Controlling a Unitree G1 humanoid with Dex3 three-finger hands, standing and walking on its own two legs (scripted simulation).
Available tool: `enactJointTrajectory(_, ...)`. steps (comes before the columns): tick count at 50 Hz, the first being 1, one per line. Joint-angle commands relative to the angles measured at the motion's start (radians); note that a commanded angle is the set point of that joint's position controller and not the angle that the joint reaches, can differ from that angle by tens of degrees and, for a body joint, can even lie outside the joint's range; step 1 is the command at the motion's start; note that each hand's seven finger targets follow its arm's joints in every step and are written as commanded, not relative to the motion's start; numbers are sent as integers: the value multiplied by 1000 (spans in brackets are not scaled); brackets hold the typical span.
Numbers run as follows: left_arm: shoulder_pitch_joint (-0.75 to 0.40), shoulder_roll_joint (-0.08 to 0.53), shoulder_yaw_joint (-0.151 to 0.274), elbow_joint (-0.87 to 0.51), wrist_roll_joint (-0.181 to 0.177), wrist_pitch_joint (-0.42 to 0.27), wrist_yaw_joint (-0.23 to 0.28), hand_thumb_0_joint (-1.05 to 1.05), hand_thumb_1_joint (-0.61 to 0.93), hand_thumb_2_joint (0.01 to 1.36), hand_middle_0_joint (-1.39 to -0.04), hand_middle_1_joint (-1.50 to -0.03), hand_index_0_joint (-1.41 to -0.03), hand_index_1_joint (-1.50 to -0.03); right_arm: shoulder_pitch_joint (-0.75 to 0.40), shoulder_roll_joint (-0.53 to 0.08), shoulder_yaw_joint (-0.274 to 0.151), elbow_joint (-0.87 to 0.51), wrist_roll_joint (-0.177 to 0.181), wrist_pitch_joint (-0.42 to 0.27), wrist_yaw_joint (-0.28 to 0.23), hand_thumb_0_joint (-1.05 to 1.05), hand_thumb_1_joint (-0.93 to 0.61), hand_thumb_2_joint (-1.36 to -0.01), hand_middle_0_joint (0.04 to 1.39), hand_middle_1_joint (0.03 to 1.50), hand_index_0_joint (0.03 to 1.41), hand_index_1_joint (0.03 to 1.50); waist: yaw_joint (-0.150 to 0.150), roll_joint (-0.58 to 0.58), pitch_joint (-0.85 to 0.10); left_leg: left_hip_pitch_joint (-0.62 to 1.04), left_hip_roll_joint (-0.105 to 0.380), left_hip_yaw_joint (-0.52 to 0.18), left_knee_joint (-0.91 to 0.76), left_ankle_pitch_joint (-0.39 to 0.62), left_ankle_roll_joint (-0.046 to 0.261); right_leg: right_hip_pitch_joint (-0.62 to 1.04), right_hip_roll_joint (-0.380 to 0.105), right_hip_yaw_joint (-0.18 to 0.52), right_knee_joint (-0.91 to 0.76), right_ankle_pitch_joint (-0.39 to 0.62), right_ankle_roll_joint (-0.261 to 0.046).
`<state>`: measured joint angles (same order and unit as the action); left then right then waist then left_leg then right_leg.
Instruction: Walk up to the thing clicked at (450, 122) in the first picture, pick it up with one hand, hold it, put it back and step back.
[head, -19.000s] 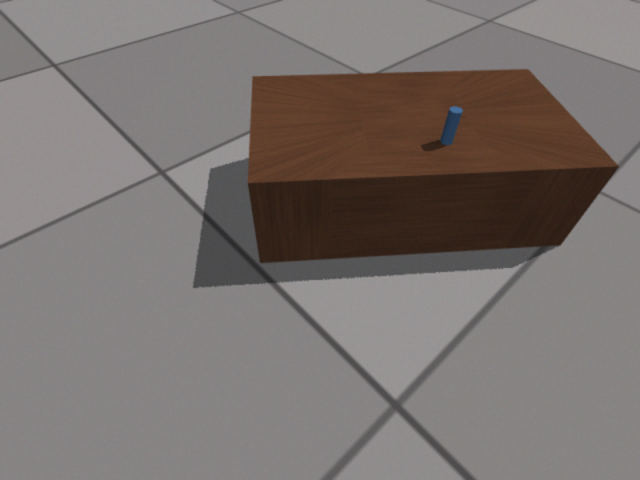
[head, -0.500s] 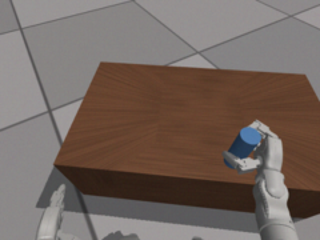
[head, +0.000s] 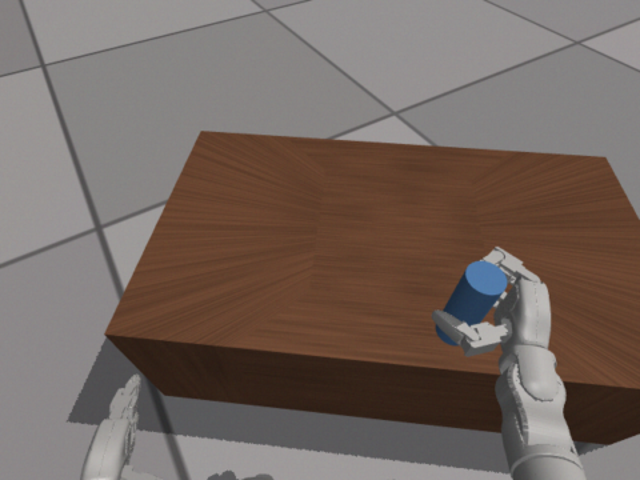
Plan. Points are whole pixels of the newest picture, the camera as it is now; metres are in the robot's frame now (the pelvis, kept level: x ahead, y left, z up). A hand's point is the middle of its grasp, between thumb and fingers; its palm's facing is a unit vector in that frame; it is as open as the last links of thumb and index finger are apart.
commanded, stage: crouch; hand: right
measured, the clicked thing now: (467, 306) +0.33 -0.15 +0.05
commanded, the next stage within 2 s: lower in 1.64 s
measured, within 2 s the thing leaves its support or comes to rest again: neither
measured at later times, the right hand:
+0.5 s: hand (467, 290) +0.40 -0.19 -0.03, palm faces +0.20 +0.98 +0.02, open 8.5 cm
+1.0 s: hand (459, 272) +0.48 -0.21 -0.10, palm faces +0.21 +0.98 +0.02, open 8.5 cm
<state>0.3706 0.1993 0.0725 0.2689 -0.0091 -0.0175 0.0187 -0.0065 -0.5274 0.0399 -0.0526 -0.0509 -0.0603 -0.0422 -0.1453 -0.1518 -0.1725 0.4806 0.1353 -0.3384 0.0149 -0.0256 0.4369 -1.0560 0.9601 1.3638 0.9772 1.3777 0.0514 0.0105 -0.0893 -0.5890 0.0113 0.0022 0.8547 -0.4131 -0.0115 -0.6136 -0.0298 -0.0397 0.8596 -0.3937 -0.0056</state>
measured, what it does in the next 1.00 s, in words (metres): lowers itself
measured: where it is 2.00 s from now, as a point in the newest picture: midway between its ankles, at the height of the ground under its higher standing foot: outside the picture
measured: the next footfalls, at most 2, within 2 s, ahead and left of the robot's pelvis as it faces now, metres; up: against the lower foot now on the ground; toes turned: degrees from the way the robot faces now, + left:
none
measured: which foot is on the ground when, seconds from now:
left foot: down 0.00-1.00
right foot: down 0.00-1.00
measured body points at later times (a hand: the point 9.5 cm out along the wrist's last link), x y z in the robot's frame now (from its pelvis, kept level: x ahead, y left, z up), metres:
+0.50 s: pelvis -0.01 +0.00 -0.03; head +0.09 -0.03 +0.40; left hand +0.15 +0.26 -0.05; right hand +0.38 -0.24 -0.03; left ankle +0.01 +0.13 -0.70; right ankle +0.02 -0.11 -0.70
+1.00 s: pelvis -0.01 -0.01 -0.08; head +0.15 -0.06 +0.34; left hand +0.15 +0.26 -0.05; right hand +0.46 -0.26 -0.10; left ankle +0.01 +0.13 -0.70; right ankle +0.02 -0.12 -0.70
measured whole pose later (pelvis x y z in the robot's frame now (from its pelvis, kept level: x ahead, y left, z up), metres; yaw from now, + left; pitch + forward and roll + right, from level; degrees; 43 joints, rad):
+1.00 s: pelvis -0.01 -0.01 -0.08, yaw +2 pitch +26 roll +5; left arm 0.41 0.26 0.06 -0.11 0.09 -0.04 -0.05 -0.01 -0.54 0.07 -0.06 -0.06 -0.06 -0.05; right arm -0.68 -0.47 -0.53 1.17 0.02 -0.61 0.05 -0.03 0.52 -1.12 0.99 1.44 1.02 1.45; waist 0.27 0.03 -0.15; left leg -1.16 -0.03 0.04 1.24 -0.54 -0.01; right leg -1.23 -0.08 0.02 1.32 -0.56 -0.01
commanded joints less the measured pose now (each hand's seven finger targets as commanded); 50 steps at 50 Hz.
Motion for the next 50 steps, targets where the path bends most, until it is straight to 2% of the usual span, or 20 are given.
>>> enactJointTrajectory(1,-52,160,96,-187,0,-50,21,0,-544,41,-46,-49,-49,-46,-281,-147,-78,-240,23,-88,-26,0,-331,-1357,1367,1491,1407,1491,-17,4,-241,78,-20,24,-121,213,13,184,17,32,-135,177,-8)
enactJointTrajectory(3,-62,174,118,-178,1,-48,26,0,-518,37,-42,-55,-66,-31,-298,-159,-88,-230,17,-92,-34,0,-268,-1342,1310,1455,1355,1455,-15,13,-218,76,-21,22,-124,187,14,167,15,34,-139,150,-10)
enactJointTrajectory(5,-66,152,94,-201,0,-49,27,0,-526,37,-43,-54,-57,-39,-322,-133,-63,-220,13,-100,-32,0,-345,-1368,1387,1508,1428,1508,0,41,-216,69,-19,13,-131,187,12,164,17,27,-129,145,-15)
enactJointTrajectory(6,-74,174,118,-199,0,-50,30,0,-531,41,-44,-54,-56,-42,-327,-140,-69,-198,14,-102,-33,0,-340,-1390,1399,1529,1443,1529,6,45,-202,50,-18,11,-128,165,13,150,13,29,-131,121,-16)
enactJointTrajectory(7,-58,136,84,-163,4,-49,27,0,-534,42,-44,-53,-54,-43,-308,-111,-46,-150,12,-106,-29,0,-324,-1393,1398,1533,1444,1533,6,35,-159,36,-15,5,-132,147,12,126,16,24,-125,103,-15)
enactJointTrajectory(8,-51,145,101,-141,3,-51,28,0,-527,35,-43,-51,-56,-38,-305,-94,-40,-107,9,-102,-21,0,-309,-1391,1387,1529,1434,1529,18,44,-165,7,-16,3,-121,152,12,117,14,27,-118,103,-17)
enactJointTrajectory(10,-72,118,67,-149,8,-61,22,0,-534,37,-44,-50,-54,-40,-371,-112,-50,-76,6,-117,-11,0,-240,-1376,1360,1515,1413,1515,26,32,-149,-32,-15,1,-111,121,13,83,10,31,-107,71,-19)
enactJointTrajectory(16,-35,99,35,-202,29,-83,13,0,-522,26,-44,-50,-60,-34,-514,-213,-137,25,-2,-185,6,0,-220,-1390,1361,1527,1419,1527,56,9,-253,-80,-13,-26,-51,133,9,40,17,33,-13,73,-19)
enactJointTrajectory(20,-20,188,118,-271,44,-99,14,0,-530,36,-45,-53,-59,-40,-634,-312,-206,68,-9,-237,6,0,-225,-1426,1389,1563,1448,1563,87,-29,-385,-112,-19,-32,13,183,7,6,17,42,65,111,-20)
enactJointTrajectory(24,-6,213,133,-349,55,-109,5,0,-531,42,-44,-54,-57,-41,-728,-330,-218,160,-26,-273,9,0,-222,-1450,1412,1589,1472,1589,115,-62,-453,-191,-38,1,76,181,13,5,6,66,104,136,-13)
enactJointTrajectory(25,13,161,73,-349,59,-108,-3,0,-537,48,-45,-55,-55,-45,-741,-338,-221,203,-35,-280,10,0,-217,-1448,1404,1584,1464,1584,106,-94,-472,-200,-37,-2,88,192,14,-1,6,64,122,160,-13)
enactJointTrajectory(26,5,166,82,-391,59,-110,-4,0,-532,43,-43,-54,-56,-41,-754,-309,-208,246,-36,-283,16,0,-196,-1445,1399,1583,1461,1583,131,-69,-480,-213,-41,4,96,196,14,-13,3,71,138,167,-15)
enactJointTrajectory(27,38,158,70,-344,63,-103,-8,0,-533,46,-43,-53,-55,-42,-735,-314,-219,304,-40,-285,19,0,-180,-1430,1388,1569,1449,1569,123,-81,-458,-246,-45,14,120,202,16,-26,0,78,146,199,-12)
enactJointTrajectory(30,4,181,70,-422,73,-100,-17,0,-544,55,-46,-53,-50,-48,-806,-408,-281,328,-54,-306,22,0,-122,-1417,1364,1556,1429,1556,122,-129,-544,-252,-49,20,162,245,22,-25,-5,89,186,284,-5)
enactJointTrajectory(34,40,179,63,-432,85,-82,-32,0,-543,54,-46,-54,-52,-49,-787,-395,-282,458,-70,-314,34,0,-170,-1412,1363,1544,1424,1545,125,-182,-510,-323,-56,28,205,222,32,-62,-10,90,217,300,3)
enactJointTrajectory(36,58,216,94,-465,89,-76,-34,0,-542,52,-45,-52,-50,-47,-804,-471,-334,442,-81,-322,33,0,-200,-1411,1377,1547,1434,1547,141,-193,-558,-330,-61,35,220,231,33,-53,-17,97,235,322,2)
enactJointTrajectory(44,56,241,120,-569,94,-67,-44,0,-558,70,-48,-52,-44,-56,-897,-502,-357,457,-93,-343,36,0,-199,-1409,1380,1544,1435,1544,209,-188,-579,-387,-73,51,260,217,34,-108,-26,114,289,299,-3)
enactJointTrajectory(48,109,203,90,-513,101,-57,-50,0,-558,70,-48,-51,-44,-55,-911,-534,-362,497,-112,-350,39,0,-195,-1385,1359,1516,1411,1517,206,-255,-543,-449,-73,48,284,195,37,-135,-24,112,316,286,-2)
enactJointTrajectory(49,105,205,92,-527,103,-59,-51,0,-558,70,-47,-51,-43,-56,-918,-536,-368,484,-114,-353,42,0,-203,-1396,1372,1530,1424,1531,223,-271,-558,-464,-74,54,300,207,38,-123,-30,122,328,326,1)
enactJointTrajectory(50,91,208,92,-549,106,-61,-53,0,-557,69,-48,-51,-44,-55,-923,-549,-375,478,-116,-354,41,0,-202,-1402,1370,1534,1423,1534,209,-297,-605,-463,-75,51,309,222,39,-99,-31,121,341,364,2)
